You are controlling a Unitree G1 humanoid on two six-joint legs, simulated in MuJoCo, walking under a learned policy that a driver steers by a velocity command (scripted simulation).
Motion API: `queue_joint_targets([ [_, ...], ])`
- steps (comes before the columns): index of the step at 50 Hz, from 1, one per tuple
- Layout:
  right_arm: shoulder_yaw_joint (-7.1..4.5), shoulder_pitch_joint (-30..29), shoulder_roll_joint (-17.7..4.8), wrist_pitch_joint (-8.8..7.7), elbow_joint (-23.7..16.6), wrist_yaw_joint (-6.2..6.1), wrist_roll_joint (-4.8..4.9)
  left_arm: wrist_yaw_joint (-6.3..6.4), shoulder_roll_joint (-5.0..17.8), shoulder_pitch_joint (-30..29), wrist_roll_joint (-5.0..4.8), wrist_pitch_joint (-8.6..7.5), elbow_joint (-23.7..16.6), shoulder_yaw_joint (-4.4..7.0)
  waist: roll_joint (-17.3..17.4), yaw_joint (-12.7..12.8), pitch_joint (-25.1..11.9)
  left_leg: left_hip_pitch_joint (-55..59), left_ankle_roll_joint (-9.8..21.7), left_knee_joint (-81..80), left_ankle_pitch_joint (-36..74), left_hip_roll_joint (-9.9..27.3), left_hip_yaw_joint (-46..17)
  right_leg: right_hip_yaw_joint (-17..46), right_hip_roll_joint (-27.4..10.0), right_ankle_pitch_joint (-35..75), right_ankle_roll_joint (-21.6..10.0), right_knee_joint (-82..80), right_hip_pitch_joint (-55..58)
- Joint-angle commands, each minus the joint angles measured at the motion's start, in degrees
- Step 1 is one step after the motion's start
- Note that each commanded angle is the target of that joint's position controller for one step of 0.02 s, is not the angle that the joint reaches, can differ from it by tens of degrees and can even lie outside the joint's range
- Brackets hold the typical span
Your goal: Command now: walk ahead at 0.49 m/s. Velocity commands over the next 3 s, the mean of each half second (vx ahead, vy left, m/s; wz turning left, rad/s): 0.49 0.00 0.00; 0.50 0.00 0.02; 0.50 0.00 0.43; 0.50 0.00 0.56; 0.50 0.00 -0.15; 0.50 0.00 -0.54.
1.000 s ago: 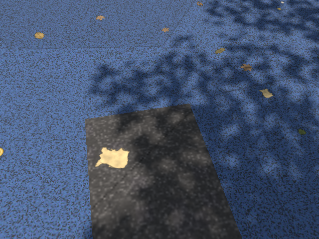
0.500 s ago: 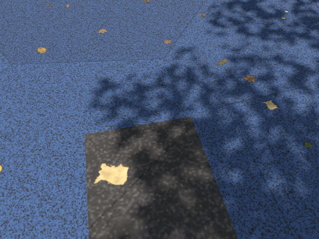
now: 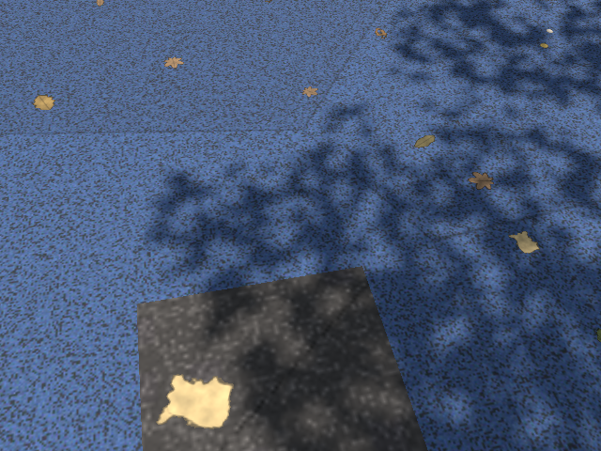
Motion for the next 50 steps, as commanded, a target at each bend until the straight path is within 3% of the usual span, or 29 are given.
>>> queue_joint_targets([
  [1, -0.70, 3.29, -5.53, -1.55, -1.18, -0.31, 0.24, -0.59, 2.37, 2.65, 0.29, 1.07, -1.68, 0.62, 4.11, 1.53, 1.43, -0.23, 6.58, -15.86, 5.09, 16.24, -15.06, 0.01, -3.12, 4.56, 1.22, -3.42, -5.56],
  [4, -0.36, 7.07, -5.11, -1.42, -0.20, -0.46, 0.43, -0.91, 2.42, -5.95, 0.10, 1.18, -4.79, 0.58, 3.59, -0.37, 3.08, 3.41, 6.01, -16.79, 9.64, 15.14, -12.41, -1.74, -3.46, 10.65, 2.67, -11.74, -11.19],
  [7, -0.05, 10.02, -4.82, -1.50, 0.63, -0.65, 0.51, -1.16, 1.19, -12.42, -0.35, 0.87, -7.08, -0.03, 4.16, -2.08, 3.09, 5.72, 4.58, -15.81, 16.68, 13.94, -9.44, -3.84, -1.81, 15.80, 3.13, -21.58, -9.65],
  [12, 0.08, 14.29, -5.40, -1.20, 2.47, -1.44, -0.21, -0.96, 1.65, -19.09, -0.60, 0.46, -10.03, -0.27, 5.07, -3.95, 3.37, 14.81, 4.61, -12.48, 26.65, 16.12, -8.69, -5.45, 0.55, 14.79, 1.46, -30.28, -9.01],
  [15, -0.16, 12.53, -6.58, -0.93, 2.65, -1.94, -0.61, -0.43, 3.00, -15.68, -0.61, -0.21, -9.89, 0.35, 6.15, -1.24, 1.29, 18.26, 3.60, -5.36, 43.37, 17.18, -7.49, -6.41, 3.50, 7.87, -1.24, -33.85, -1.79],
  [16, -0.32, 11.92, -7.24, -0.78, 2.70, -1.98, -0.70, 0.04, 4.04, -10.29, -0.55, -0.52, -8.30, 0.92, 6.74, 1.01, -1.67, 18.48, 2.90, 0.96, 50.43, 16.84, -6.97, -6.90, 5.42, 5.87, -2.39, -35.10, 4.71],
  [17, -0.32, 10.89, -7.47, -0.51, 2.56, -1.87, -0.40, 0.59, 5.24, -1.09, -0.26, -1.03, -5.32, 1.68, 5.80, 4.98, -6.44, 15.87, 1.86, 11.16, 50.37, 15.21, -5.36, -7.32, 6.46, 8.18, -3.87, -38.95, 15.79],
  [18, 0.14, 10.11, -6.38, -0.64, 1.16, -1.70, 0.23, 1.31, 8.71, 8.86, 1.12, -1.49, -3.01, 2.87, 3.53, 8.70, -12.60, 4.66, 0.97, 25.40, 35.47, 13.38, -4.26, 1.17, -1.74, 5.83, -6.56, -39.14, 31.30],
  [19, 1.38, 16.11, -0.11, -0.64, -0.48, -0.99, 2.64, 1.54, 14.74, 14.43, 2.37, -1.28, -2.47, 4.49, -9.21, 6.58, -21.15, -16.94, -2.10, 48.97, -2.89, 3.50, -0.48, 29.47, -20.18, 1.71, -14.58, -41.92, 49.05],
  [20, -0.27, 14.40, -5.58, -0.45, 0.31, -1.30, 1.31, 0.84, 12.63, 11.53, 0.00, -0.45, -2.39, 4.26, -3.36, 6.02, -20.66, -22.99, -1.10, 55.76, -17.91, 1.75, -8.14, 38.65, -20.66, 1.28, -15.46, -47.71, 46.05],
  [21, -0.72, 8.97, -6.02, -0.49, -1.47, -1.27, 0.72, 0.64, 9.90, 4.87, -1.10, -0.40, -3.12, 3.46, -1.83, 3.25, -10.65, -26.04, -0.65, 54.93, -12.72, 5.34, -9.31, 28.33, -18.02, 0.32, -13.26, -49.12, 37.17],
  [22, -0.49, 6.04, -5.04, -0.81, -2.18, -1.03, 0.48, 0.38, 6.30, 1.22, -1.12, -0.84, -3.63, 2.55, 0.13, 2.06, -5.45, -24.94, -0.70, 51.63, -8.91, 7.36, -9.06, 21.79, -15.43, 4.63, -11.55, -51.72, 29.27],
  [24, -0.50, 6.08, -3.35, 0.45, -1.92, -0.46, -0.90, 0.71, 2.93, -0.18, -1.15, -1.58, -2.51, 1.50, -0.65, -1.42, -1.64, -19.82, -1.58, 45.78, -6.33, 9.82, -8.55, 12.91, -10.29, 10.58, -7.76, -54.63, 20.09],
  [26, -0.39, 6.55, -1.78, 1.66, -1.78, 0.37, -1.29, 0.86, 3.01, 2.67, -1.23, -2.49, -0.98, 1.34, -1.06, -2.46, -1.89, -18.14, -2.61, 43.69, -5.23, 9.96, -7.35, 9.35, -8.83, 15.87, -7.58, -55.81, 18.25],
  [29, -0.54, 0.33, -2.19, 2.53, -4.06, 0.90, -1.37, 0.91, 5.09, 5.90, -1.46, -3.02, 0.38, 1.68, -1.07, -2.31, 0.24, -23.50, -4.12, 38.99, -0.14, 11.36, -5.66, 5.91, -7.67, 17.75, -7.81, -58.20, 18.63],
  [34, 0.11, -11.93, -1.84, 2.31, -8.18, 1.05, -0.60, 0.92, 4.79, 10.66, -1.45, -2.78, 1.58, 1.12, -1.40, 0.54, 2.12, -26.03, -5.41, 23.72, 9.00, 10.86, -2.81, 2.06, -5.65, 24.11, -6.56, -58.61, 21.96],
  [39, 0.46, -19.23, -2.35, 1.87, -10.94, 0.76, -0.43, 1.60, 5.56, 15.45, -0.85, -2.42, 3.43, 1.04, -2.08, 2.75, 2.90, -26.08, -3.53, 14.25, 9.16, 8.72, -1.45, 1.69, -8.19, 29.50, -6.67, -56.38, 31.05],
  [42, -0.03, -17.59, -3.42, 1.18, -11.19, 0.48, -0.45, 2.20, 6.57, 14.15, -0.44, -2.11, 3.75, 1.32, -2.36, 0.70, 2.09, -21.52, -1.00, 10.50, 3.16, 6.70, -0.95, 0.85, -9.74, 40.82, -5.77, -51.06, 34.91],
  [43, -0.47, -13.79, -4.10, 0.90, -10.06, 0.12, -0.50, 2.31, 7.14, 13.22, -0.32, -2.02, 3.70, 1.48, -2.80, -1.09, 0.05, -16.04, 0.02, 9.36, 0.92, 4.90, -0.27, 0.17, -9.51, 48.46, -5.02, -46.39, 34.96],
  [44, -1.10, -6.32, -4.94, 0.47, -7.56, -0.31, -0.67, 2.25, 7.46, 12.31, -0.40, -1.76, 3.66, 1.56, -2.11, -4.30, -3.74, -7.44, 1.22, 6.35, 1.45, 2.95, 0.63, -1.00, -8.21, 52.41, -4.18, -37.70, 34.11],
  [45, -2.06, 3.69, -7.01, -0.13, -4.30, -0.88, -1.51, 2.13, 6.82, 11.72, -0.77, -1.65, 3.11, 1.29, -0.32, -8.06, -9.37, 6.66, 3.02, 4.88, 3.35, 5.22, -1.85, -2.73, -5.80, 45.11, -3.10, -25.66, 26.94],
  [46, -3.51, 12.60, -12.73, -0.38, -2.96, -1.44, -2.85, 1.83, 3.58, 13.51, -2.07, -1.68, 0.89, 0.42, 7.74, -9.44, -17.46, 22.50, 7.37, 3.81, -1.56, 20.33, -20.79, -6.37, -0.60, 21.26, -1.15, -6.06, 11.93],
  [47, -4.23, 11.96, -14.75, 0.56, -2.34, -0.78, -1.35, 1.19, 2.87, 17.90, -2.83, -1.88, 1.16, 0.92, 17.17, -6.36, -21.93, 29.82, 14.32, -5.24, -1.43, 28.95, -46.35, -2.92, 8.83, -14.45, 0.15, 9.65, -3.31],
  [48, -3.70, 4.72, -12.18, 1.06, -3.54, -0.34, 0.25, 1.32, 6.17, 12.74, -1.24, -1.64, 0.33, 1.70, 8.50, -4.02, -13.72, 23.56, 12.66, -6.11, -5.47, 25.88, -40.58, 1.71, 3.76, -10.47, -0.60, 12.22, -9.07],
  [49, -2.65, 0.19, -8.21, 0.93, -4.43, -0.11, 0.53, 1.01, 5.63, 7.22, -0.87, -2.07, -1.27, 1.62, 4.64, -3.45, -6.87, 15.47, 11.40, -7.33, -3.92, 23.60, -33.01, 1.40, 1.51, -5.48, -0.54, 9.96, -10.16],
  [50, -1.95, -1.70, -5.76, 0.71, -4.24, -0.03, 0.25, 0.84, 4.35, 5.43, -0.84, -2.26, -1.69, 1.48, 2.57, -1.60, -2.88, 8.91, 9.41, -9.31, 0.93, 20.66, -27.97, 1.31, -0.49, -2.40, -0.25, 5.52, -8.10],
])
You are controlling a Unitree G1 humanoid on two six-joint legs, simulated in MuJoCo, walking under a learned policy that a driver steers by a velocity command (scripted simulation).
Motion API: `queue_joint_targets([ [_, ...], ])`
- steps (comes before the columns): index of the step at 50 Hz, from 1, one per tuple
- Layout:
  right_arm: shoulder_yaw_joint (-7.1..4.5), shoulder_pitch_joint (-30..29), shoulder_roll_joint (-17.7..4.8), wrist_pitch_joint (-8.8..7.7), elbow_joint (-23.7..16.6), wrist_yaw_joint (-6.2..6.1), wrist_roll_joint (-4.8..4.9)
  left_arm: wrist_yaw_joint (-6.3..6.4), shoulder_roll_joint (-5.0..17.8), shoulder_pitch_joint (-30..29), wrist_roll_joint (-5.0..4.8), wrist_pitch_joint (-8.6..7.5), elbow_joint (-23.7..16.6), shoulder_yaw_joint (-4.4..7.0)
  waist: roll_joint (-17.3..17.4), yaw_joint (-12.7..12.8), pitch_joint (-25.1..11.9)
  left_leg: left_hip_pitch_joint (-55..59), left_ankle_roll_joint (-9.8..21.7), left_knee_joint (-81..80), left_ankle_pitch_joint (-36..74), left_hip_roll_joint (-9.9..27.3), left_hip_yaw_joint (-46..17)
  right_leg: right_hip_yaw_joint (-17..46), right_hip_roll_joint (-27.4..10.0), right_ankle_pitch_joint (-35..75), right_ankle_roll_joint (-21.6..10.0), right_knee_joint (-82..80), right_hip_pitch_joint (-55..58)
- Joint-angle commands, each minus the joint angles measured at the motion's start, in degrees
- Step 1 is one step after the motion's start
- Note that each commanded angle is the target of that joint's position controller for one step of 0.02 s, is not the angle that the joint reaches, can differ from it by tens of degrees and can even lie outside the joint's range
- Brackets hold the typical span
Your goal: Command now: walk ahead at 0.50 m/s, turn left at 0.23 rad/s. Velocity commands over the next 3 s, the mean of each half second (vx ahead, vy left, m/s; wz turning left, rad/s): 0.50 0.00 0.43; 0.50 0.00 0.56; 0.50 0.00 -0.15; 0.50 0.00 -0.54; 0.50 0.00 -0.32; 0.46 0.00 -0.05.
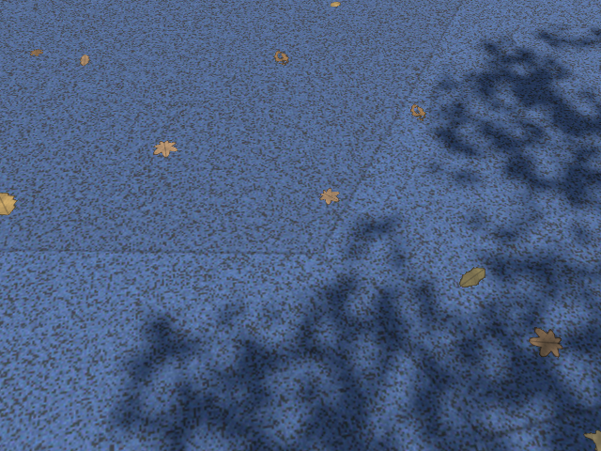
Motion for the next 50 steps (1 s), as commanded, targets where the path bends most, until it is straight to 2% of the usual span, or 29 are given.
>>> queue_joint_targets([
  [1, -1.03, 7.48, -4.53, -0.35, 1.10, -0.17, 0.78, -0.45, 4.57, -1.84, 1.17, -0.65, -5.09, 1.15, 2.40, -0.94, -1.76, 15.00, 8.41, -18.82, 4.90, 15.95, -24.06, 3.39, -5.78, 5.18, 0.30, 3.47, -19.27],
  [2, -0.77, 7.84, -3.93, -0.67, 1.71, -0.35, 0.83, -0.67, 3.50, -1.01, 1.72, 0.15, -4.98, 0.92, 3.02, 0.25, -2.00, 12.65, 7.64, -19.50, 7.57, 14.18, -21.42, 3.07, -6.09, 5.74, 1.17, 1.31, -16.55],
  [3, -0.89, 9.26, -4.49, -1.09, 2.20, -0.47, 0.94, -0.84, 3.18, -1.10, 1.88, 0.72, -5.36, 0.89, 3.28, 0.57, -2.36, 11.91, 7.92, -19.69, 10.59, 13.49, -20.52, 2.49, -5.80, 6.00, 2.02, -0.14, -15.67],
  [6, -1.60, 12.08, -7.36, -1.37, 2.65, -0.76, 1.25, -1.06, 3.57, -6.31, 1.81, 1.76, -7.93, 0.90, 3.33, 0.38, -1.13, 10.48, 8.92, -21.56, 10.75, 12.11, -18.80, 1.23, -6.04, 9.25, 4.52, -6.00, -18.64],
  [9, -1.63, 15.38, -7.19, -0.97, 2.76, -0.70, 1.18, -1.06, 4.25, -15.05, 1.40, 2.04, -11.43, 0.85, 3.60, -1.96, 0.85, 11.58, 8.28, -22.69, 9.31, 11.18, -19.32, 0.88, -6.19, 15.39, 6.39, -14.41, -22.80],
  [12, -1.82, 18.63, -7.47, -0.73, 2.77, -0.69, 1.04, -1.17, 4.07, -20.88, 1.05, 1.97, -13.91, 0.52, 4.19, -4.17, 0.38, 14.87, 7.27, -21.01, 12.37, 10.54, -19.61, 0.99, -5.09, 19.99, 6.86, -20.64, -23.60],
  [16, -2.07, 21.60, -7.99, -0.29, 2.45, -1.13, 0.47, -1.24, 4.42, -27.13, 0.60, 1.53, -17.30, 0.05, 5.01, -6.30, 0.08, 19.88, 7.15, -16.73, 18.72, 10.89, -21.19, 1.18, -3.28, 19.73, 6.59, -25.95, -23.85],
  [18, -2.42, 21.14, -8.79, -0.08, 1.76, -1.52, 0.15, -1.23, 5.17, -27.73, 0.31, 0.99, -18.59, 0.03, 5.71, -5.93, -0.17, 21.15, 6.33, -14.16, 21.67, 11.48, -22.66, 1.86, -2.59, 17.91, 5.82, -29.04, -21.31],
  [19, -2.66, 19.89, -9.37, -0.02, 1.18, -1.73, 0.07, -1.15, 5.84, -26.11, 0.21, 0.66, -18.63, 0.18, 6.01, -4.76, -0.53, 20.60, 5.39, -12.72, 22.79, 11.60, -23.24, 2.15, -2.16, 16.43, 5.24, -31.13, -17.85],
  [20, -2.96, 18.04, -10.14, 0.01, 0.48, -1.80, 0.06, -0.94, 6.60, -23.00, 0.13, 0.31, -18.12, 0.44, 6.35, -3.03, -1.30, 18.82, 4.26, -10.56, 24.82, 11.33, -23.38, 1.94, -1.27, 14.35, 4.51, -33.31, -12.18],
  [21, -3.22, 16.60, -10.89, -0.15, -0.12, -1.61, 0.16, -0.50, 7.73, -17.66, 0.10, -0.13, -16.70, 0.98, 5.91, -0.71, -3.58, 17.05, 3.19, -5.72, 28.93, 10.14, -23.19, 1.17, 0.23, 13.03, 3.62, -35.44, -4.18],
  [22, -3.17, 15.76, -10.45, -0.48, -0.53, -1.14, 0.57, 0.18, 9.63, -9.80, 0.60, -0.93, -14.63, 1.79, 2.60, 2.90, -8.07, 13.84, 1.87, 4.67, 28.33, 6.54, -20.59, 2.21, -1.21, 14.36, 2.07, -38.72, 6.98],
  [23, -2.34, 15.43, -7.11, -0.90, -2.87, -0.82, 1.33, 1.15, 14.14, -0.21, 2.16, -1.45, -14.22, 2.85, -3.76, 6.14, -17.03, 6.02, 0.66, 20.49, 14.20, 2.63, -16.81, 14.70, -14.25, 4.18, -0.76, -40.08, 20.57],
  [24, -1.44, 22.56, -1.99, -0.58, -4.56, -0.96, 3.31, 1.14, 19.22, -0.24, 2.98, -0.63, -14.52, 3.91, -17.46, 1.87, -22.44, -11.48, -0.94, 34.86, -22.34, -5.63, -10.71, 39.70, -27.95, 1.30, -7.02, -46.35, 32.18],
  [25, -2.11, 21.84, -7.23, 0.47, -2.93, -1.46, 1.37, 0.91, 14.27, -3.85, 2.08, 0.34, -15.11, 3.36, -9.48, 0.44, -17.51, -16.51, -0.24, 41.18, -19.71, -0.35, -11.22, 42.50, -26.58, -6.99, -7.67, -48.01, 25.86],
  [26, -2.35, 17.52, -7.76, 0.80, -3.04, -0.95, 0.51, 0.74, 8.82, -7.98, 1.50, 0.41, -16.08, 1.97, -2.72, -0.04, -9.18, -16.53, -0.37, 40.89, -13.72, 2.08, -11.15, 32.78, -23.27, -6.02, -6.13, -49.08, 17.40],
  [27, -2.18, 14.80, -6.54, 0.90, -3.63, -0.36, 0.38, 0.54, 6.69, -9.81, 1.42, 0.19, -15.84, 1.34, -1.07, -0.66, -5.27, -15.07, -0.90, 38.62, -10.05, 3.87, -10.69, 24.19, -20.22, 1.98, -4.90, -50.40, 11.70],
  [29, -2.21, 13.68, -5.80, 2.15, -4.16, 0.74, -0.72, 0.73, 5.74, -8.60, 1.10, -0.49, -14.47, 0.95, -5.04, -1.84, -3.24, -12.49, -1.95, 36.20, -7.87, 5.70, -9.77, 13.73, -16.21, 12.65, -2.79, -51.99, 6.99],
  [32, -1.96, 10.70, -4.97, 3.54, -5.98, 1.74, -0.71, 0.33, 6.65, -5.44, 0.18, -1.99, -12.98, 1.32, -4.98, -2.35, -3.63, -14.78, -2.76, 35.97, -4.93, 6.11, -8.73, 7.47, -16.14, 23.71, -3.46, -52.90, 7.68],
  [34, -1.71, 6.81, -4.86, 3.85, -7.58, 2.31, -0.88, 0.26, 7.15, -3.92, 0.11, -2.23, -12.41, 1.56, -4.28, -1.95, -2.95, -18.44, -3.31, 34.52, -1.63, 6.87, -8.25, 4.07, -16.37, 26.15, -4.03, -53.80, 8.91],
  [37, -1.15, 0.72, -4.47, 3.77, -9.96, 2.97, -0.70, 0.21, 7.16, -1.93, 0.31, -2.04, -11.42, 1.57, -3.96, -1.03, -1.15, -20.56, -4.04, 27.24, 3.94, 7.08, -6.70, -1.19, -15.25, 28.08, -3.93, -54.64, 9.61],
  [40, -0.21, -5.14, -3.51, 3.45, -12.05, 3.67, -0.62, 0.30, 8.17, -0.75, 0.30, -1.87, -10.86, 1.80, -4.04, 0.22, 0.24, -17.20, -3.49, 16.56, 8.96, 6.76, -3.64, -5.75, -14.62, 29.08, -3.08, -54.73, 9.75],
  [44, 0.08, -10.32, -4.10, 3.38, -14.55, 4.07, -1.03, 0.86, 10.07, 2.75, 0.34, -0.93, -9.35, 2.28, -3.88, 1.57, 1.54, -14.68, -0.92, 8.27, 4.75, 5.47, 0.32, -9.07, -16.61, 35.07, -2.31, -52.32, 15.52],
  [46, -0.22, -9.63, -4.77, 3.45, -14.80, 3.69, -1.33, 1.20, 11.38, 3.44, 0.43, -0.06, -8.76, 2.51, -4.72, 0.77, 0.32, -10.64, 1.13, 5.82, -0.85, 2.64, 2.55, -11.38, -16.97, 49.52, -1.61, -46.53, 18.41],
  [47, -0.49, -7.33, -5.23, 3.37, -14.28, 3.32, -1.60, 1.32, 12.15, 4.13, 0.42, 0.42, -8.30, 2.60, -5.39, -0.24, -1.46, -6.58, 2.35, 4.86, -4.11, 0.48, 3.27, -12.03, -17.13, 58.21, -1.51, -41.38, 19.10],
  [48, -1.05, -2.08, -6.09, 3.01, -12.83, 2.88, -1.79, 1.33, 12.76, 4.45, 0.43, 0.95, -8.03, 2.60, -5.37, -2.50, -4.56, -0.33, 3.80, 2.90, -5.64, -1.77, 3.18, -12.46, -17.06, 62.48, -1.50, -33.29, 18.83],
  [49, -1.92, 7.48, -7.35, 2.36, -9.60, 2.19, -2.32, 1.26, 12.54, 3.87, 0.17, 1.36, -8.37, 2.31, -3.13, -6.78, -9.73, 12.62, 5.46, -2.03, -2.41, -2.99, 1.88, -13.77, -15.85, 57.05, -0.41, -21.20, 13.50],
  [50, -3.27, 15.98, -11.75, 1.96, -7.61, 1.14, -2.82, 0.94, 9.52, 4.20, 0.29, 1.32, -10.43, 1.36, 3.45, -9.61, -16.82, 28.57, 8.27, -3.37, -8.26, 8.82, -13.04, -13.68, -14.10, 33.44, 1.02, -4.61, 0.06],
])
Over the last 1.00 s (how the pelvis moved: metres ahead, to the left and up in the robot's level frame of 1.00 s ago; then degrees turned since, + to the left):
0.57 0.00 -0.01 2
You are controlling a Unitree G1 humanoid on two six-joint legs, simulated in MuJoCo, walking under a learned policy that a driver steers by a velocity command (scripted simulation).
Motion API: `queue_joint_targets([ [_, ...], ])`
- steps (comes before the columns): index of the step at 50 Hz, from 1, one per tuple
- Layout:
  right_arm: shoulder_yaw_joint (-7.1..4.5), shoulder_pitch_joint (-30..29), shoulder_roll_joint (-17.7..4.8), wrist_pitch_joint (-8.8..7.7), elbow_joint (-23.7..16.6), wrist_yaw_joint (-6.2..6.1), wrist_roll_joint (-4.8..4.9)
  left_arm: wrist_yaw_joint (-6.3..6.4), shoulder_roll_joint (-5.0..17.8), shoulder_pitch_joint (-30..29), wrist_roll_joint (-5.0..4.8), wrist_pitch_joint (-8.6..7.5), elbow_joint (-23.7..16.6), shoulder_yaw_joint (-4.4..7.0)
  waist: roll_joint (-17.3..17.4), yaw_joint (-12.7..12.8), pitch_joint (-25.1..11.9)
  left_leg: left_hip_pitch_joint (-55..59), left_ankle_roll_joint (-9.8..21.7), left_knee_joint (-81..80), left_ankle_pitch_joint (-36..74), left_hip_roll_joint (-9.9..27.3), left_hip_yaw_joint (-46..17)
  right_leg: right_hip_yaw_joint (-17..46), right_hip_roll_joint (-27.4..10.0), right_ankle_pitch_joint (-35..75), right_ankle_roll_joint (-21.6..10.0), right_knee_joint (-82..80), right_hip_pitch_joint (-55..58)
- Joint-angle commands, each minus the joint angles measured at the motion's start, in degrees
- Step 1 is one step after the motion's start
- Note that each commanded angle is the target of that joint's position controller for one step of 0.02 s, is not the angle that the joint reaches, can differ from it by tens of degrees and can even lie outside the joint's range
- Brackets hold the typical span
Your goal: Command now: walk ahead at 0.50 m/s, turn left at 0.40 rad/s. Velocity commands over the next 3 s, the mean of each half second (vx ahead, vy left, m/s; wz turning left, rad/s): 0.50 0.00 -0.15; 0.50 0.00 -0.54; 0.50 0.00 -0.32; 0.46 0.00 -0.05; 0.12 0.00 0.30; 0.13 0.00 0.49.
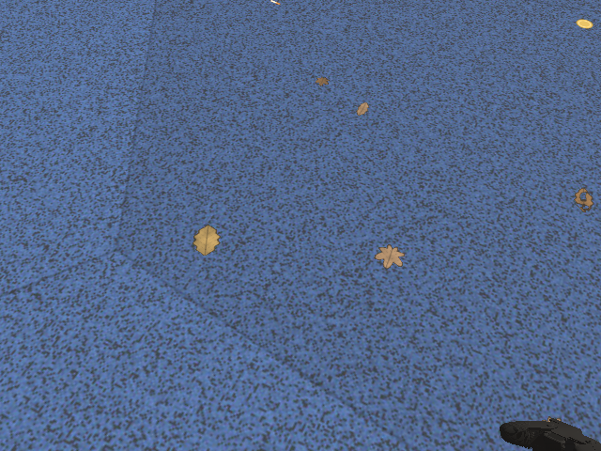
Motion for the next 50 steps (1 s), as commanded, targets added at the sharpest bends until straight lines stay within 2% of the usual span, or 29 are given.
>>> queue_joint_targets([
  [1, -4.86, 21.44, -16.36, -0.45, 2.36, -2.29, 0.87, -1.04, 3.51, 2.52, -1.09, -0.33, -8.24, 0.43, 15.29, -7.60, -21.64, 47.34, 13.23, -13.68, -7.29, 24.26, -45.52, 6.53, 4.04, -5.25, -1.48, 47.53, -38.00],
  [2, -4.68, 22.57, -14.68, 0.31, 2.17, -3.03, 1.74, -0.95, 8.64, -3.81, -0.45, -0.40, -8.42, 1.48, 3.99, -10.49, -18.89, 44.04, 12.26, -16.04, 1.03, 24.00, -41.63, 15.50, 2.74, -0.66, -1.88, 49.86, -42.77],
  [3, -3.85, 19.19, -11.83, -0.02, 2.95, -3.55, 1.86, -1.15, 6.95, -6.61, -1.44, -0.86, -8.91, 1.03, 2.71, -8.79, -11.95, 37.69, 10.88, -15.31, 8.65, 21.96, -31.32, 16.86, 0.48, 3.81, -2.68, 48.29, -43.62],
  [4, -2.88, 17.11, -8.63, -0.74, 3.74, -3.54, 1.97, -1.20, 6.00, -5.16, -1.60, -1.11, -7.57, 0.69, -0.03, -6.03, -7.17, 29.22, 8.03, -16.74, 15.64, 19.11, -24.59, 17.63, -1.29, 6.04, -3.04, 42.36, -39.60],
  [5, -2.18, 15.36, -6.86, -1.54, 4.26, -3.62, 2.02, -1.39, 5.64, -4.24, -0.71, -0.37, -6.61, 0.76, -0.19, -3.85, -5.09, 24.35, 5.46, -18.09, 17.39, 16.43, -19.70, 18.53, -2.39, 6.87, -3.12, 38.00, -36.06],
  [6, -1.65, 13.72, -5.59, -2.23, 4.34, -3.65, 1.95, -1.66, 5.33, -1.32, 0.08, 0.79, -5.04, 0.72, 0.87, -2.21, -4.50, 20.83, 3.91, -19.84, 17.26, 14.89, -16.06, 18.90, -2.10, 7.73, -2.97, 36.31, -32.39],
  [7, -1.43, 14.23, -5.18, -2.99, 4.78, -3.56, 1.95, -2.01, 5.09, -0.31, 0.37, 1.61, -4.28, 0.87, 1.59, -1.94, -4.38, 19.19, 3.17, -21.03, 18.10, 14.28, -14.30, 19.16, -1.33, 8.58, -3.04, 35.56, -30.71],
  [10, -1.73, 16.38, -6.62, -4.24, 6.49, -3.46, 2.26, -2.89, 4.26, -3.03, -0.01, 2.53, -4.47, 1.21, 2.40, -1.92, -1.85, 19.39, 1.19, -24.43, 16.85, 13.21, -9.51, 20.03, -0.36, 14.27, -3.12, 32.72, -35.10],
  [14, -1.30, 19.05, -5.89, -4.68, 8.04, -3.64, 2.36, -3.06, 4.06, -10.30, -0.08, 2.53, -6.24, 1.34, 2.75, -3.61, 1.31, 22.47, -1.30, -26.32, 17.44, 12.35, -4.52, 20.20, 0.68, 22.58, -2.79, 25.29, -41.94],
  [18, -0.80, 21.05, -5.54, -4.91, 9.54, -4.32, 2.37, -3.60, 2.62, -16.63, 0.31, 2.11, -8.23, 0.42, 3.03, -5.08, 2.56, 25.98, -2.35, -25.85, 23.99, 12.38, 0.31, 15.79, 1.58, 27.67, -3.21, 14.85, -41.58],
  [21, -0.59, 24.45, -5.84, -4.53, 11.50, -5.09, 2.23, -4.10, 1.77, -21.39, 0.56, 1.91, -10.48, -0.33, 2.90, -6.53, 3.41, 31.34, -2.83, -23.35, 32.38, 13.67, 2.79, 11.64, 2.79, 26.11, -4.96, 8.27, -41.17],
  [24, -0.79, 24.15, -8.12, -3.97, 12.19, -5.87, 1.95, -3.89, 2.76, -19.09, 0.62, 2.02, -10.72, -0.06, 5.02, -4.45, 0.24, 35.46, -4.00, -14.49, 55.63, 14.83, 5.37, 7.75, 7.32, 18.80, -8.34, 5.40, -34.28],
  [25, -1.02, 23.45, -9.17, -3.65, 12.18, -6.20, 1.83, -3.63, 3.49, -16.05, 0.71, 2.10, -10.07, 0.27, 6.19, -2.85, -1.64, 36.21, -4.16, -9.41, 62.81, 15.35, 5.95, 6.98, 9.08, 15.46, -9.77, 5.41, -30.93],
  [26, -1.30, 22.39, -10.17, -3.17, 11.85, -6.31, 1.58, -3.36, 4.74, -11.06, 0.80, 1.98, -8.84, 0.87, 6.65, -0.45, -4.48, 35.29, -3.90, -1.49, 64.96, 15.86, 6.21, 7.28, 10.48, 12.63, -11.38, 4.53, -25.42],
  [27, -1.46, 21.42, -10.75, -2.78, 11.25, -6.15, 1.56, -3.00, 6.55, -4.31, 1.08, 1.54, -6.90, 1.86, 5.92, 2.75, -8.19, 31.55, -3.44, 9.37, 59.01, 15.69, 6.20, 9.10, 11.41, 11.82, -13.23, 1.03, -16.61],
  [28, -1.41, 19.06, -10.59, -2.91, 9.65, -5.72, 2.07, -2.26, 10.21, 3.75, 1.81, 1.28, -4.96, 3.41, 1.34, 7.48, -12.27, 20.79, -4.25, 26.39, 41.75, 13.15, 7.21, 18.01, 5.83, 10.54, -16.67, -4.53, -3.66],
  [29, -0.02, 22.27, -2.96, -3.47, 6.33, -4.32, 2.23, -1.52, 16.64, 1.64, 1.69, 1.62, -5.49, 5.03, -12.16, 1.43, -14.91, -5.60, -7.04, 47.32, -17.72, 1.05, 5.00, 46.84, -11.51, 16.19, -25.12, -5.90, 13.63],
  [30, -0.58, 16.87, -6.81, -4.16, 4.47, -3.86, 1.86, -1.81, 16.56, 2.16, -0.82, 2.03, -5.56, 5.27, -5.56, 4.07, -17.67, -14.70, -6.85, 54.03, -19.80, -1.12, -8.34, 59.88, -13.66, 15.16, -28.97, -12.69, 15.36],
  [31, -0.29, 13.70, -6.78, -5.07, 2.96, -3.57, 2.30, -1.40, 14.19, -1.67, -1.04, 2.18, -5.64, 4.71, -2.47, 2.16, -8.97, -18.23, -6.58, 50.35, -13.28, 3.30, -10.32, 51.20, -13.04, 16.09, -26.38, -14.79, 8.36],
  [32, -0.34, 13.90, -7.33, -5.57, 2.98, -3.57, 2.51, -1.35, 10.67, -4.13, -1.04, 2.17, -5.77, 3.82, 1.45, -0.26, -4.33, -15.45, -6.86, 44.71, -9.89, 5.24, -9.36, 45.76, -10.73, 20.86, -23.42, -16.41, 0.55],
  [33, -0.44, 14.31, -7.21, -5.08, 3.46, -3.70, 2.04, -1.19, 8.80, -6.59, -0.90, 1.86, -6.08, 3.24, 3.20, -2.63, -1.58, -12.19, -7.60, 40.42, -9.09, 6.57, -9.07, 40.74, -7.53, 26.61, -20.88, -17.11, -5.17],
  [34, -0.27, 15.53, -6.83, -3.90, 3.43, -3.60, 1.05, -0.92, 7.72, -7.75, -1.15, 1.43, -6.29, 2.77, 2.50, -4.24, -1.53, -8.62, -8.80, 37.66, -8.91, 7.15, -8.99, 36.90, -4.99, 30.94, -19.85, -17.85, -8.98],
  [35, -0.15, 16.42, -6.15, -2.72, 3.45, -3.36, 0.52, -0.96, 7.85, -7.80, -1.27, 0.85, -6.35, 2.59, 1.45, -5.04, -2.24, -6.61, -9.66, 35.36, -8.93, 7.42, -8.63, 34.47, -3.48, 33.64, -19.28, -18.20, -10.77],
  [36, -0.04, 16.34, -5.59, -1.84, 3.04, -3.14, 0.26, -1.09, 8.68, -7.00, -1.38, 0.21, -6.15, 2.74, 0.76, -5.30, -2.59, -6.16, -10.41, 33.38, -8.71, 7.31, -7.72, 33.09, -2.39, 37.00, -19.16, -18.23, -11.75],
  [38, 0.19, 13.58, -4.98, -1.01, 1.54, -2.88, 0.35, -1.20, 10.47, -5.38, -1.34, -0.33, -5.92, 3.19, -0.61, -4.91, -2.26, -7.21, -11.60, 28.38, -5.55, 7.35, -6.35, 31.39, -0.58, 38.67, -18.38, -18.86, -13.02],
  [42, 0.54, 3.79, -4.92, -0.87, -2.10, -2.60, 0.74, -1.19, 10.73, -1.11, -1.40, 0.01, -5.67, 3.35, -3.25, -1.12, -1.29, -10.76, -12.52, 16.07, 3.67, 6.55, -5.56, 31.64, 1.49, 38.01, -15.18, -18.07, -10.03],
  [46, 1.05, -3.12, -5.27, -1.46, -4.69, -2.31, 1.28, -0.77, 11.44, 2.60, -0.86, 0.40, -5.69, 3.57, -4.07, 2.03, -1.79, -11.84, -11.83, 7.36, 7.13, 4.39, -5.89, 34.50, 0.48, 40.38, -14.43, -15.02, -3.65],
  [48, 1.14, -4.81, -5.96, -2.00, -5.81, -2.32, 1.49, -0.44, 12.07, 2.81, -0.41, 0.47, -6.13, 3.71, -4.41, 2.29, -1.73, -10.39, -10.90, 3.68, 6.14, 3.33, -6.50, 36.55, -0.75, 42.20, -14.04, -12.89, -1.52],
  [50, 0.75, -1.18, -7.56, -2.53, -5.34, -2.53, 1.66, -0.03, 13.06, -0.04, -0.18, 0.35, -7.27, 3.93, -5.11, -0.38, -2.28, -2.95, -9.41, -0.90, 3.38, 2.31, -7.55, 38.23, -1.53, 43.80, -12.16, -10.27, -2.72],
])
Over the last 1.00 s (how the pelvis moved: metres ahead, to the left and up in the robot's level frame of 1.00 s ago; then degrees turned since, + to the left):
0.49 0.08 -0.01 33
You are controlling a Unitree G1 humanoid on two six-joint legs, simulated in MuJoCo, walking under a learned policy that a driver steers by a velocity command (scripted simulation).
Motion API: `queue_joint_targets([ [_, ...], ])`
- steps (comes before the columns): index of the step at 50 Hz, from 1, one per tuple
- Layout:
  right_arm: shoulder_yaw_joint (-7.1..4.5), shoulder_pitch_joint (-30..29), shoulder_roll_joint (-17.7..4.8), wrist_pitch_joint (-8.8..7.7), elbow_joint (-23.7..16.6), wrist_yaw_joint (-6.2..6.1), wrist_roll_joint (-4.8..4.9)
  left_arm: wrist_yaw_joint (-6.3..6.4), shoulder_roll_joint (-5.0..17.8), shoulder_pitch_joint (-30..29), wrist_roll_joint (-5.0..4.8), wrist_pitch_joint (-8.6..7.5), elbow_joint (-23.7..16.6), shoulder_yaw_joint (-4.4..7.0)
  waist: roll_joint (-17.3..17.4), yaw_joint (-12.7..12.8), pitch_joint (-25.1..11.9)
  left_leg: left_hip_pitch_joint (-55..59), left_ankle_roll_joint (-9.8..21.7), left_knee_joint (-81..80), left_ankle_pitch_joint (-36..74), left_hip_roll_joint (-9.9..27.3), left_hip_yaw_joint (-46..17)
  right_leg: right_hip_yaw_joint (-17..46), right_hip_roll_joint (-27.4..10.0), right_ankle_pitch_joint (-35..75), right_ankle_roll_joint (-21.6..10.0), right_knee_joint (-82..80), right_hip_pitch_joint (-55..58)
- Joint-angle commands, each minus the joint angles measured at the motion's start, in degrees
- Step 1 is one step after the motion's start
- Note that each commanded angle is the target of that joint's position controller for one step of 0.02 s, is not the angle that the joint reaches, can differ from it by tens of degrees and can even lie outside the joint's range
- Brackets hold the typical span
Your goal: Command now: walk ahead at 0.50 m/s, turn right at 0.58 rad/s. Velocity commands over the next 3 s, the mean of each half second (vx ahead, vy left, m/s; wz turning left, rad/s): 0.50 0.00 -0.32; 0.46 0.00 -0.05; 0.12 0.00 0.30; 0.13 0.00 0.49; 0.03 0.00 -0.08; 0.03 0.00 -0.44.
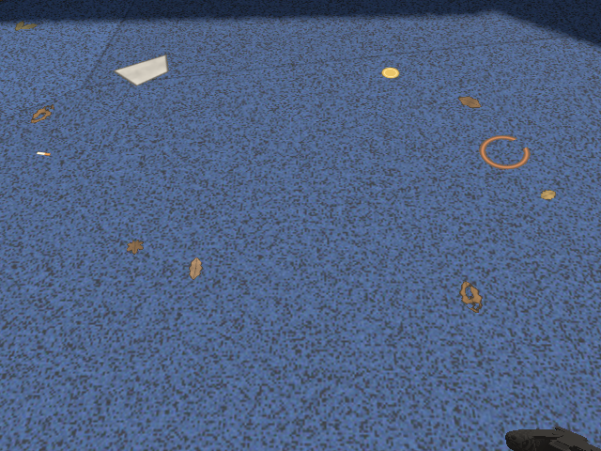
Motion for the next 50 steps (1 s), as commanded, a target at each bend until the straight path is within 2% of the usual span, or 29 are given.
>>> queue_joint_targets([
  [1, -2.07, 1.96, -7.63, -1.80, -3.61, -0.65, 0.37, 0.56, 10.80, -2.55, 0.43, -0.74, -4.04, 2.44, -6.95, -4.92, -2.61, 12.45, 2.30, -5.52, -4.16, -3.65, 0.82, 10.54, -14.62, 41.84, -3.06, 5.64, -3.06],
  [2, -2.77, 9.27, -9.02, -2.31, -1.44, -1.25, 0.31, 0.14, 11.00, -3.88, 0.16, -1.05, -4.32, 2.41, -5.18, -8.53, -6.06, 22.21, 3.50, -8.60, -3.87, -4.52, 1.51, 9.21, -12.22, 44.44, -1.75, 13.65, -5.00],
  [3, -3.65, 17.41, -11.85, -3.02, -0.27, -2.12, -0.60, -0.50, 8.81, -4.01, -0.48, -1.55, -5.01, 1.75, -1.10, -12.16, -12.18, 35.37, 5.82, -10.63, -7.81, 2.27, -4.68, 6.24, -8.45, 36.48, -0.29, 26.66, -11.09],
  [4, -4.84, 22.87, -16.86, -2.79, -0.79, -2.93, -2.07, -0.52, 3.03, -1.00, -2.13, -1.82, -7.30, 0.33, 9.17, -12.23, -19.83, 49.75, 9.89, -14.10, -17.77, 18.36, -25.63, -0.85, -1.41, 6.80, 1.63, 43.92, -25.40],
  [5, -5.27, 19.66, -17.25, -1.85, -0.43, -2.52, -1.14, -0.50, 5.09, 2.85, -0.74, -1.43, -7.86, 0.31, 15.86, -7.91, -20.97, 48.88, 14.45, -19.73, -19.73, 23.04, -44.22, -2.98, -0.46, -11.75, 1.58, 51.65, -34.21],
  [6, -4.21, 15.42, -11.24, -1.44, -1.30, -2.18, -0.52, -0.26, 6.99, 1.47, 0.60, -0.56, -5.67, 0.57, 5.78, -6.73, -12.07, 41.10, 14.37, -19.79, -25.15, 20.86, -37.71, -2.55, -4.90, -6.78, 1.45, 54.81, -36.50],
  [7, -3.23, 13.05, -7.10, -1.52, -1.20, -1.81, -0.10, -0.87, 6.41, -2.07, 1.06, -0.39, -5.62, 0.31, 0.30, -6.95, -6.10, 33.80, 13.50, -20.99, -22.33, 17.29, -28.73, -3.33, -6.51, -2.42, 1.83, 52.58, -35.56],
  [8, -2.76, 11.91, -5.66, -1.68, -0.69, -1.65, -0.29, -1.33, 5.10, -3.30, 1.08, -0.22, -5.90, 0.07, 0.97, -5.98, -3.54, 29.57, 12.04, -22.59, -16.88, 14.22, -22.02, -3.81, -7.89, -0.60, 2.20, 49.52, -34.19],
  [9, -2.61, 12.66, -5.46, -2.14, 0.40, -1.69, -0.18, -1.79, 4.59, -3.93, 1.61, 0.22, -6.22, -0.10, 3.55, -5.52, -2.12, 26.88, 11.66, -23.48, -10.98, 12.33, -17.45, -3.98, -8.71, -0.18, 2.72, 47.53, -33.05],
  [10, -2.67, 13.42, -5.70, -2.68, 1.33, -1.45, 0.02, -2.11, 4.08, -3.54, 1.79, 0.71, -5.89, -0.33, 4.29, -5.10, -1.86, 25.35, 11.54, -24.05, -5.76, 11.02, -14.06, -4.29, -8.71, 0.32, 3.11, 46.71, -31.65],
  [13, -3.08, 15.99, -6.70, -4.14, 3.39, -0.69, 0.84, -2.59, 3.53, -6.11, 1.78, 1.11, -7.00, -0.70, 4.23, -4.70, -2.17, 26.16, 13.03, -25.55, 3.55, 11.05, -9.17, -4.41, -8.53, 3.06, 3.90, 43.16, -33.63],
  [16, -3.28, 16.94, -6.99, -4.04, 4.70, -0.50, 0.96, -3.12, 2.67, -12.92, 1.84, 0.87, -9.26, -1.57, 3.62, -5.47, -0.43, 26.30, 13.11, -28.08, 2.62, 9.94, -4.53, -6.38, -10.17, 8.82, 5.06, 34.48, -36.06],
  [19, -3.48, 18.52, -7.49, -3.68, 6.09, -0.24, 1.23, -3.68, 1.02, -19.26, 1.57, 0.42, -10.99, -2.85, 3.88, -6.86, 0.37, 24.78, 12.11, -28.31, 4.31, 8.06, -0.25, -10.93, -11.16, 13.97, 5.45, 23.33, -31.43],
  [22, -3.94, 21.83, -8.95, -3.28, 7.86, -0.14, 1.20, -3.37, 1.74, -22.69, 1.29, 0.11, -12.02, -3.02, 4.14, -8.09, 0.44, 27.38, 11.38, -26.30, 7.49, 9.56, -0.37, -13.28, -10.54, 13.16, 4.54, 17.48, -27.96],
  [24, -4.23, 22.55, -9.87, -2.74, 8.75, -0.27, 1.10, -2.87, 2.52, -22.57, 1.38, -0.19, -12.26, -2.81, 4.06, -7.66, 0.51, 29.94, 10.92, -23.66, 10.91, 11.03, -0.87, -14.06, -9.75, 10.28, 3.14, 14.78, -25.86],
  [25, -4.29, 22.36, -10.19, -2.42, 9.07, -0.37, 1.17, -2.58, 2.75, -20.48, 1.63, -0.44, -11.66, -2.62, 3.73, -6.43, -0.23, 30.64, 10.41, -20.34, 15.31, 10.93, -0.29, -14.75, -8.63, 9.19, 2.30, 12.52, -22.44],
  [26, -4.12, 22.39, -9.79, -2.13, 9.50, -0.46, 1.37, -2.17, 3.22, -15.17, 2.09, -0.91, -9.73, -2.16, 1.82, -3.81, -2.58, 30.20, 9.39, -12.74, 21.76, 9.09, 1.95, -15.16, -7.12, 9.88, 1.26, 8.61, -15.03],
  [27, -3.51, 22.84, -8.09, -2.12, 9.34, -0.55, 1.38, -1.55, 5.42, -6.34, 2.91, -1.49, -6.70, -1.17, -0.89, -0.58, -8.18, 25.87, 8.12, -1.51, 20.35, 6.25, 4.34, -12.52, -8.77, 8.86, -0.35, 7.85, -2.98],
  [28, -2.24, 22.64, -4.03, -2.32, 6.09, -0.41, 2.03, -0.69, 11.08, 2.75, 3.96, -1.76, -5.83, 0.23, -10.40, 2.58, -16.24, 12.52, 5.69, 17.51, 0.99, 1.74, 7.86, 7.00, -24.84, 1.09, -4.59, 4.66, 11.73],
  [29, -2.51, 25.52, -3.83, -2.12, 5.41, -0.58, 1.57, -0.34, 15.13, 3.82, 2.01, -1.03, -5.14, 1.41, -18.25, 0.77, -17.81, -1.20, 5.12, 30.04, -27.32, -5.62, 5.15, 27.78, -33.25, 1.69, -9.64, -3.11, 15.36],
  [30, -3.59, 21.51, -7.66, -1.41, 5.94, -0.93, 0.43, -0.36, 11.35, 0.15, 0.43, -0.70, -5.07, 0.76, -9.90, -0.25, -10.49, -5.68, 5.87, 33.96, -24.35, -1.73, 0.33, 22.14, -30.19, 0.89, -9.06, -2.58, 10.45],
  [31, -3.36, 19.11, -6.59, -1.67, 5.42, -0.47, 0.73, -0.57, 7.63, -4.14, 0.33, -0.94, -5.59, -0.26, -7.57, -2.15, -4.97, -5.66, 6.16, 32.31, -19.30, 0.28, 0.02, 14.69, -27.29, 4.98, -7.78, -3.53, 3.83],
  [32, -3.13, 18.50, -5.44, -1.63, 5.74, -0.23, 1.04, -0.81, 5.22, -6.84, 0.47, -1.28, -5.65, -0.89, -6.40, -3.90, -2.92, -2.92, 5.92, 29.04, -16.08, 1.87, 0.22, 9.12, -24.25, 9.16, -5.92, -5.55, -1.09],
  [34, -2.97, 20.24, -4.47, -0.38, 7.14, 0.28, 0.00, -0.70, 3.28, -8.42, 0.28, -1.99, -5.01, -1.46, -7.41, -6.39, -1.77, 1.97, 4.61, 26.15, -13.29, 2.83, 0.94, 2.48, -20.65, 15.98, -4.25, -8.10, -6.46],
  [37, -2.98, 17.44, -3.56, 0.44, 6.49, 0.97, -0.27, -0.62, 4.42, -5.61, -0.26, -2.99, -2.84, -0.95, -5.91, -6.95, -1.10, 0.10, 3.26, 24.22, -9.09, 2.99, 2.01, -1.14, -19.95, 22.77, -5.61, -10.32, -6.47],
  [43, -2.09, 4.05, -2.15, 0.40, 2.61, 1.12, -0.03, -0.67, 4.35, -0.68, -0.30, -3.01, 0.86, -0.87, -5.26, -4.26, 2.24, -3.53, 1.96, 9.09, 1.24, 3.13, 3.98, -6.23, -18.34, 26.73, -5.48, -11.88, -3.82],
  [45, -1.61, 1.63, -1.36, 0.07, 2.07, 0.87, 0.12, -0.51, 4.34, 0.38, -0.14, -2.91, 2.17, -1.03, -4.95, -3.84, 3.09, -0.11, 2.59, 3.27, 3.00, 1.42, 5.54, -8.73, -17.91, 37.77, -4.55, -9.48, -3.41],
  [48, -1.50, 2.10, -1.62, -0.63, 2.60, 0.10, 0.17, -0.10, 4.48, 1.39, 0.10, -2.68, 4.10, -1.26, -6.21, -3.99, 1.64, 6.05, 4.61, -1.16, 3.31, -1.21, 6.28, -9.81, -18.32, 49.81, -2.60, -3.99, -0.91],
  [50, -2.08, 7.55, -3.26, -1.26, 4.75, -0.63, -0.16, 0.38, 5.30, -0.37, 0.14, -2.55, 4.59, -1.07, -6.75, -6.37, -0.57, 12.22, 6.38, -4.23, 0.97, -3.36, 6.04, -9.33, -18.19, 55.79, -1.07, 2.67, 1.14],
])
Over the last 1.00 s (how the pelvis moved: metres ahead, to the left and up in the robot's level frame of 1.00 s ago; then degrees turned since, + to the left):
0.53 -0.07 0.02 -26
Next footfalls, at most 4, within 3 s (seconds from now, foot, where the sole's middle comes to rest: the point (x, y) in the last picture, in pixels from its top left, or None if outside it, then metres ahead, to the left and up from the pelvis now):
0.06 left None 0.21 0.13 -0.77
0.54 right None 0.40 -0.13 -0.77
1.04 left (350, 338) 0.71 0.00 -0.77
1.52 right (429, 374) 0.64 -0.18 -0.77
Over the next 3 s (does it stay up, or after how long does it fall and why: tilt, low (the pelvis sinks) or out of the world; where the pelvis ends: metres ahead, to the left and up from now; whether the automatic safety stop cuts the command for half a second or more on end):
stays up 0.64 0.00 0.01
